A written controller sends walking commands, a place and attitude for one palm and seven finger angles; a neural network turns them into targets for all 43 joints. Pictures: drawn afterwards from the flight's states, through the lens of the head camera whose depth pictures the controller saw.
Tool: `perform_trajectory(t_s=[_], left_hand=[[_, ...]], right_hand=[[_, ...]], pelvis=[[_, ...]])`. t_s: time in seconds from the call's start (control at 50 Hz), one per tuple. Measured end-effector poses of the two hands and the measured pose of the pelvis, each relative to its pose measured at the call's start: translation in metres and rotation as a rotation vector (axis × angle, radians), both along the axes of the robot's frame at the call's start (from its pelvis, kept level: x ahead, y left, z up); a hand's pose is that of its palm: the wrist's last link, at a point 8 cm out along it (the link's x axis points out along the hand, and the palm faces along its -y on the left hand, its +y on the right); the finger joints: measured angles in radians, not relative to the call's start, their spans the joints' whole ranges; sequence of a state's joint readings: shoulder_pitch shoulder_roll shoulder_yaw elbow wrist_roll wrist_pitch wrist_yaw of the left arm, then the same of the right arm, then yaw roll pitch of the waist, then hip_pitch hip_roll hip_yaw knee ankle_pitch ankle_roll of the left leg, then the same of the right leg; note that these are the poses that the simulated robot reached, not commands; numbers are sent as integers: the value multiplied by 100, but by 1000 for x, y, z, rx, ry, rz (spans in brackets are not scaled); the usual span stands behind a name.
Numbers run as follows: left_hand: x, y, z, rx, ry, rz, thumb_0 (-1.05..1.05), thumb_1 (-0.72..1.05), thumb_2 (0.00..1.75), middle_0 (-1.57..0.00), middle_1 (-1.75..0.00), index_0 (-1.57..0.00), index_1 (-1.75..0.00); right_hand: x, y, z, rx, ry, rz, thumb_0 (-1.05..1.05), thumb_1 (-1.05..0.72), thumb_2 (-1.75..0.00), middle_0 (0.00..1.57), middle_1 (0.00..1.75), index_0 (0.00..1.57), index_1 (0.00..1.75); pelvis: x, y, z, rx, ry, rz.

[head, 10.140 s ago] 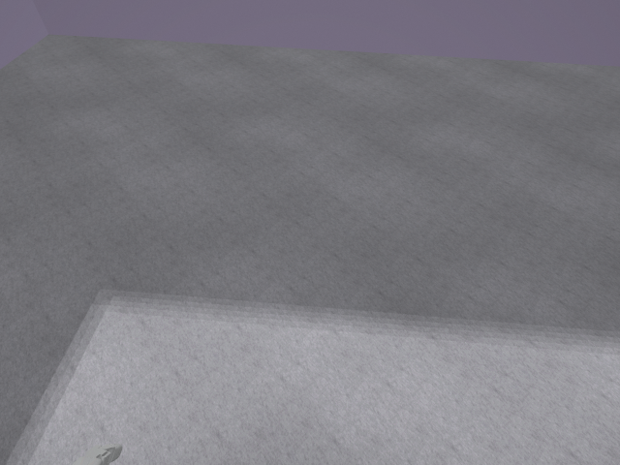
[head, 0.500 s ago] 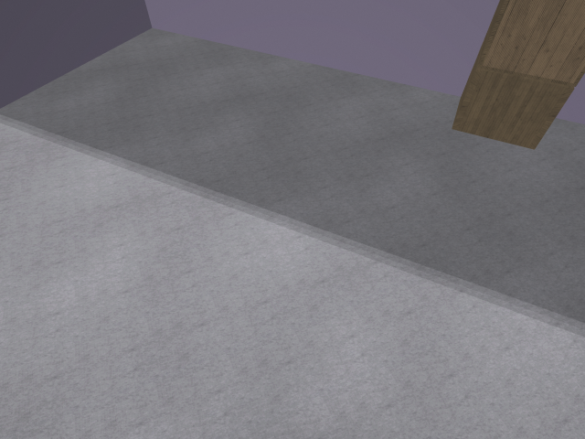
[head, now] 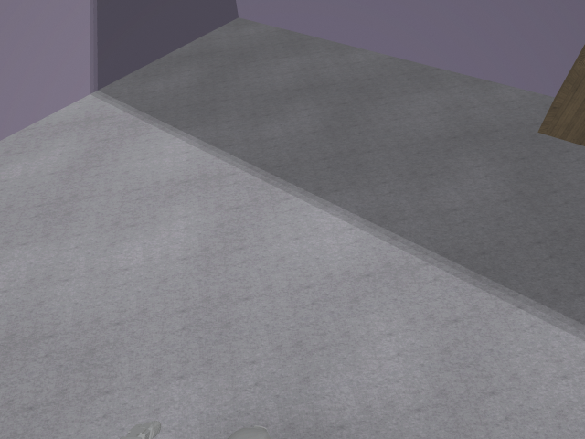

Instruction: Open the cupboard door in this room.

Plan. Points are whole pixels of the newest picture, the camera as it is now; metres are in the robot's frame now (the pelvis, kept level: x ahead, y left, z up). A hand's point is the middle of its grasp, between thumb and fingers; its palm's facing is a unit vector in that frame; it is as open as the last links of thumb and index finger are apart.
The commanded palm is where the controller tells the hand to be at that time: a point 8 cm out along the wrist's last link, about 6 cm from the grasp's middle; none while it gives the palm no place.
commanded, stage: turn or walk to find it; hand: left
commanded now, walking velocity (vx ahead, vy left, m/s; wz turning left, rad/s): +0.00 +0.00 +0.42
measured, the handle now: out of the picture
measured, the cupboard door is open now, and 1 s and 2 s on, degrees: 0 0 0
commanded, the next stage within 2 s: none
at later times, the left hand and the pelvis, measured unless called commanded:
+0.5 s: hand out of the picture -0.10 +0.24 -0.19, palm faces +0.31 -0.92 -0.25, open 7.4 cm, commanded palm none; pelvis -0.02 +0.04 -0.01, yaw +14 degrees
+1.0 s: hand out of the picture +0.00 +0.22 -0.14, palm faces +0.43 -0.86 -0.27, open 7.4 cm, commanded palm none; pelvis -0.02 +0.00 +0.00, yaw +27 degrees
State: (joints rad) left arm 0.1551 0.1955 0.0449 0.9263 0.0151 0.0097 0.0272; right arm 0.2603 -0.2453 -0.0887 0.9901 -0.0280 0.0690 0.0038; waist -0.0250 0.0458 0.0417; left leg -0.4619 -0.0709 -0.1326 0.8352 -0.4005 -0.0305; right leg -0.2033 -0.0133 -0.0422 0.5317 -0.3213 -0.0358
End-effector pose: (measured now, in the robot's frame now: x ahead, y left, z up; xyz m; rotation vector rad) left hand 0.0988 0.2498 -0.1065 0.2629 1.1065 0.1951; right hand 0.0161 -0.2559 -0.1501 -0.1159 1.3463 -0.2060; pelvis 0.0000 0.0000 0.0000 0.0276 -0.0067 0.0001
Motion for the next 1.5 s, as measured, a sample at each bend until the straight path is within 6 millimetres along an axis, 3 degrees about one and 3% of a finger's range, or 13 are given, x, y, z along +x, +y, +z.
perform_trajectory(t_s=[0.12,0.22,0.3,0.44,0.52,0.66,0.84,0.92,1.04,1.14,1.22,1.36,1.5], left_hand=[[-51,-7,0,-9,75,78,0,91,90,-20,-30,-20,-30],[-97,-10,-9,-41,140,161,0,91,90,-20,-30,-20,-30],[-140,-7,-20,-72,215,232,0,91,90,-20,-30,-20,-30],[-206,22,-49,-119,324,362,0,91,90,-20,-30,-20,-30],[-211,37,-44,-117,321,400,1,91,90,-20,-30,-20,-30],[-178,54,-31,-97,176,406,1,91,90,-20,-29,-19,-30],[-120,40,-15,-54,6,382,0,91,90,-20,-29,-19,-30],[-115,22,-9,-24,-39,385,0,91,90,-20,-30,-19,-30],[-145,-3,-4,-38,-3,457,0,91,90,-20,-30,-20,-30],[-180,-15,-11,-69,47,527,0,91,90,-21,-30,-20,-30],[-219,-18,-23,-101,95,594,0,91,90,-21,-30,-20,-30],[-296,-7,-53,-149,188,726,0,91,90,-20,-30,-20,-30],[-319,3,-37,-148,183,783,1,91,90,-20,-29,-19,-30]], right_hand=[[32,-18,8,-17,-46,75,1,-91,-90,20,30,20,30],[58,-12,12,-32,-34,167,1,-91,-90,19,30,20,30],[87,9,15,-39,-55,251,1,-91,-90,19,30,20,30],[138,69,24,-55,-182,403,1,-91,-90,19,30,20,30],[143,93,36,-50,-217,440,0,-91,-90,20,30,20,30],[128,105,38,-19,-195,456,0,-90,-90,20,30,21,30],[93,66,15,0,-78,427,1,-90,-90,20,30,21,30],[87,41,0,6,-26,427,1,-90,-90,20,30,21,30],[89,25,2,-4,24,474,1,-91,-90,20,30,20,30],[97,31,8,-19,39,535,1,-91,-90,20,30,20,30],[110,53,12,-33,16,604,1,-91,-90,19,30,20,30],[135,116,22,-48,-132,737,1,-91,-90,20,30,20,30],[135,152,39,-22,-179,806,0,-91,-90,20,30,20,30]], pelvis=[[-4,-7,6,20,-13,66],[-7,-5,5,17,-3,119],[-11,4,3,6,5,157],[-20,31,-11,-18,7,229],[-24,39,-3,-37,-4,254],[-27,42,6,-48,-7,306],[-25,18,1,-31,0,382],[-23,2,-5,-20,-2,424],[-25,-7,2,-2,-11,491],[-30,-6,3,2,-11,540],[-39,1,1,-5,-8,576],[-61,22,-12,-26,-14,632],[-70,30,4,-50,-17,681]])
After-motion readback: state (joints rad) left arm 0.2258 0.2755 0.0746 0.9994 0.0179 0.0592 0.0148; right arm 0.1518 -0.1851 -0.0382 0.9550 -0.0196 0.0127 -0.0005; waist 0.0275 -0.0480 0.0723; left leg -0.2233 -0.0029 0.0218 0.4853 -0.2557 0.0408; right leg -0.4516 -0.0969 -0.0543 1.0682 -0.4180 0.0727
